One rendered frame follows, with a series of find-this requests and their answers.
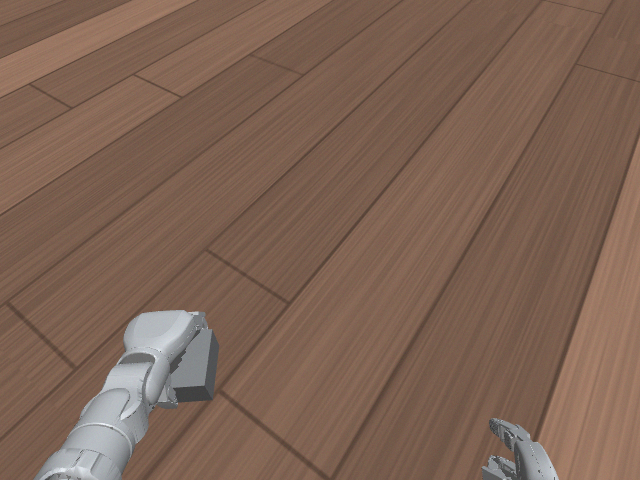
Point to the left robot arm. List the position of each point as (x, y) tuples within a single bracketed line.
[(102, 442)]

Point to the left robot hand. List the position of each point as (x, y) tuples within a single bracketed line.
[(168, 332)]

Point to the right robot hand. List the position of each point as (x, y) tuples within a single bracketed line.
[(531, 460)]

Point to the small box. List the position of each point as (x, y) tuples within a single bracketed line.
[(193, 372)]

